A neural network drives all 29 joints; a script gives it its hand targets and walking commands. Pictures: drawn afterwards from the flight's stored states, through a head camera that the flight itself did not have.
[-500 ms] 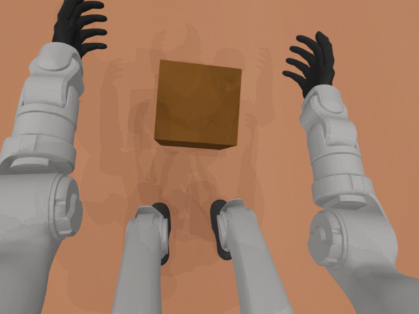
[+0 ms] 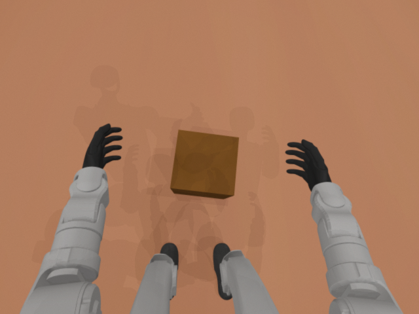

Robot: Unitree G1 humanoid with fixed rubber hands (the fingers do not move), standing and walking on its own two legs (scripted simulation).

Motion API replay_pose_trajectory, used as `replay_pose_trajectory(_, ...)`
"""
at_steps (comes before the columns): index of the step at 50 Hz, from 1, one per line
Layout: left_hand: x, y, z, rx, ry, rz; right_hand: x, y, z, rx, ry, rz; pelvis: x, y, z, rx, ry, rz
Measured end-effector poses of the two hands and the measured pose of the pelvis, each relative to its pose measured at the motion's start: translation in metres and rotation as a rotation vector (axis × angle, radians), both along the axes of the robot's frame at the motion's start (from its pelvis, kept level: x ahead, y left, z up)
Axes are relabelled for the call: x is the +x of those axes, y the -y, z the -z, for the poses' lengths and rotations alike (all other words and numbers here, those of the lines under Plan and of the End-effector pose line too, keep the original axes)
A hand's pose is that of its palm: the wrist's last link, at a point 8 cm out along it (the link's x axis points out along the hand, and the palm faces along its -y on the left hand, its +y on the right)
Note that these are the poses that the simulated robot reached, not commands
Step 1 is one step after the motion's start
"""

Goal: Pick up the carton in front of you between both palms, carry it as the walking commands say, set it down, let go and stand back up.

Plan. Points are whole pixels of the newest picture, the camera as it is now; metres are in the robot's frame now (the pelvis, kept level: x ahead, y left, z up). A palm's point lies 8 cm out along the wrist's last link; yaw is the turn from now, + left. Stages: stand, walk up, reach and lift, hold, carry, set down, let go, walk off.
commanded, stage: let go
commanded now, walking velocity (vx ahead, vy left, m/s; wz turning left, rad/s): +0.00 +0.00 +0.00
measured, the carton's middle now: (203, 168) +0.46 -0.05 -0.58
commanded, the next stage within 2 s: stand in 1.00 s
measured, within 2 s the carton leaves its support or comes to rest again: neither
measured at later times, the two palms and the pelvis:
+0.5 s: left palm (44, 254) +0.25 +0.22 -0.01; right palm (372, 264) +0.21 -0.24 +0.00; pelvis +0.06 +0.00 +0.07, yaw -1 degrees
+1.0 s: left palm (30, 295) +0.21 +0.22 +0.00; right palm (380, 268) +0.21 -0.24 +0.01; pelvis +0.04 +0.00 +0.07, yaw -2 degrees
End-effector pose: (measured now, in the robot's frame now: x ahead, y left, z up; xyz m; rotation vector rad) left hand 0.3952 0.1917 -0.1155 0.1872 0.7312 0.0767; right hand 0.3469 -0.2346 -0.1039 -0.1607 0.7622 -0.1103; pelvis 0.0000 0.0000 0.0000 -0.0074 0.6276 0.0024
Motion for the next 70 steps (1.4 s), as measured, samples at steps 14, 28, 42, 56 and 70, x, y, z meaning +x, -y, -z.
replay_pose_trajectory(14, -0.076, -0.011, -0.066, -0.011, -0.015, 0.020, -0.080, 0.010, -0.070, 0.014, -0.016, 0.002, 0.039, 0.009, -0.046, 0.009, 0.257, 0.013)
replay_pose_trajectory(28, -0.156, -0.032, -0.113, -0.008, -0.043, 0.024, -0.140, 0.005, -0.109, 0.014, -0.026, -0.001, 0.057, 0.002, -0.072, 0.002, 0.557, 0.028)
replay_pose_trajectory(42, -0.185, -0.038, -0.123, -0.019, -0.071, 0.015, -0.138, -0.002, -0.111, 0.011, -0.032, -0.028, 0.047, -0.001, -0.072, 0.005, 0.714, 0.022)
replay_pose_trajectory(56, -0.200, -0.060, -0.108, 0.113, -0.106, -0.015, -0.143, 0.035, -0.107, -0.131, -0.044, 0.016, 0.047, 0.006, -0.067, -0.002, 0.662, 0.023)
replay_pose_trajectory(70, -0.206, -0.091, -0.106, 0.196, -0.189, -0.060, -0.152, 0.058, -0.087, -0.177, -0.149, 0.015, 0.061, 0.007, -0.069, 0.002, 0.633, 0.019)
